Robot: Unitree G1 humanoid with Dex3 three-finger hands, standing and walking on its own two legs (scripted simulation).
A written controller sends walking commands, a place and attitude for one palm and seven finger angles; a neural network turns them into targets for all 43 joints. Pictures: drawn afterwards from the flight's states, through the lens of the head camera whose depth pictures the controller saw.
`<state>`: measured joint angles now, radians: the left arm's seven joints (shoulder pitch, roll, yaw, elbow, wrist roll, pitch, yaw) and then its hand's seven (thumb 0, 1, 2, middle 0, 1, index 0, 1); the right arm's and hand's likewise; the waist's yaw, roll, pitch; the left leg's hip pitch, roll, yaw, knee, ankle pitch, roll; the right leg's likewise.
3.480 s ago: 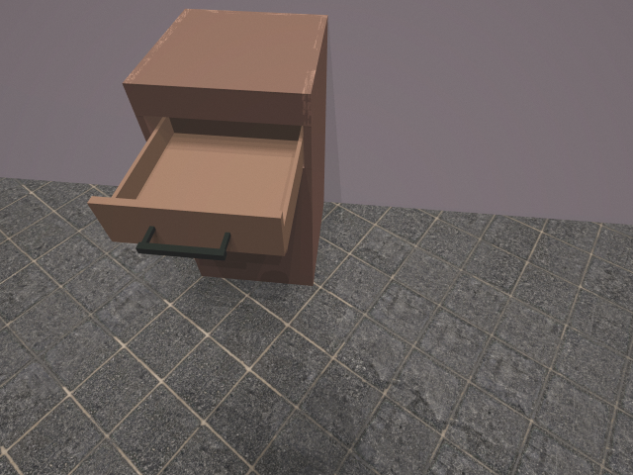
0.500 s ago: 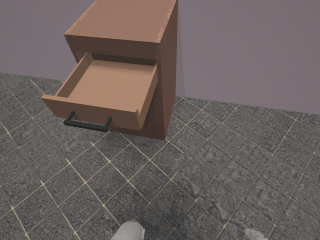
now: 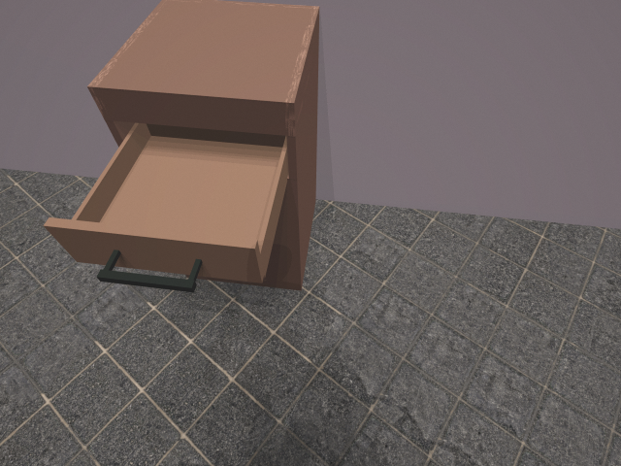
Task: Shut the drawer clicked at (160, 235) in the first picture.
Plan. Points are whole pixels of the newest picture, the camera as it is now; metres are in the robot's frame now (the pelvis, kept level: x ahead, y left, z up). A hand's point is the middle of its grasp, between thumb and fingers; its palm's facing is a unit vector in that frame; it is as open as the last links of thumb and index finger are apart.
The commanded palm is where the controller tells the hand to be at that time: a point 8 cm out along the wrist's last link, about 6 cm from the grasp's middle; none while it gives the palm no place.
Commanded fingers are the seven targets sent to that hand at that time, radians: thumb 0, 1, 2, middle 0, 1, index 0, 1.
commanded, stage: take the last steps up to it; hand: left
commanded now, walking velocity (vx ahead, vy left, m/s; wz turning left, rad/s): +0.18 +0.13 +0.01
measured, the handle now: (151, 271) +0.43 +0.33 -0.13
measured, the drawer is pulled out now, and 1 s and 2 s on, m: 0.30 0.30 0.30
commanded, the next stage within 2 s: come to a stop and stand still in 0.14 s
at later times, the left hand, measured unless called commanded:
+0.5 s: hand out of the picture +0.11 +0.22 -0.19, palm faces +0.08 -0.97 -0.23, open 7.4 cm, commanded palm none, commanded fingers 0.00 0.90 0.90 -0.20 -0.30 -0.20 -0.30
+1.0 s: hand out of the picture +0.12 +0.20 -0.18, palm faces +0.06 -0.97 -0.23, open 7.3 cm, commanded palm none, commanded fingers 0.00 0.90 0.90 -0.20 -0.30 -0.20 -0.30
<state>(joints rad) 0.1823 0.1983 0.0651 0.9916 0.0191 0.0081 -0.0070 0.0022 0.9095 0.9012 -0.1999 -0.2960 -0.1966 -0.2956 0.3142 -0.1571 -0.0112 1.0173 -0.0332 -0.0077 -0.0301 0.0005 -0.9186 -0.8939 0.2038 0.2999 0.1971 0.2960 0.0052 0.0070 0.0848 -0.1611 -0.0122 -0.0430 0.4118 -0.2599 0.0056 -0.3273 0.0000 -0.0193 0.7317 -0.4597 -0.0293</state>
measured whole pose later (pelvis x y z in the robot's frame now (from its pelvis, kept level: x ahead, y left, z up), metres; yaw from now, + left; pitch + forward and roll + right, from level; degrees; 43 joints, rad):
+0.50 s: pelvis +0.10 +0.03 -0.01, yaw +1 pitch -1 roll +2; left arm 0.20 0.18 0.06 1.06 0.00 0.04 0.03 0.00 0.91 0.90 -0.20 -0.30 -0.20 -0.30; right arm 0.17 -0.15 -0.03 1.02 -0.02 0.00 -0.05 0.00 -0.94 -0.89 0.20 0.30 0.20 0.30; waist 0.01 -0.03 0.13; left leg -0.28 0.03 0.07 0.51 -0.21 -0.02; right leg -0.24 -0.02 -0.05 0.69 -0.50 0.00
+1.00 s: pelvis +0.08 +0.02 -0.01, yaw +1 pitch -1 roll +0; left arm 0.24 0.15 0.02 1.03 0.02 -0.02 0.06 0.00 0.93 0.90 -0.21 -0.30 -0.20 -0.30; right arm 0.22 -0.17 -0.03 0.99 -0.01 0.01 -0.03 0.00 -0.91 -0.89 0.20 0.30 0.19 0.30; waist 0.01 0.02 0.05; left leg -0.23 0.03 0.01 0.59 -0.33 0.00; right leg -0.23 0.05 -0.07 0.53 -0.28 -0.07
